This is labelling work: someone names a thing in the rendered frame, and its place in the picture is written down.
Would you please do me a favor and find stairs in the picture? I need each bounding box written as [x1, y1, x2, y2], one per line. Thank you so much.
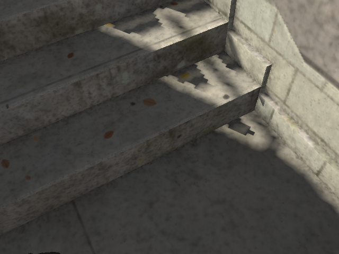
[0, 0, 261, 235]

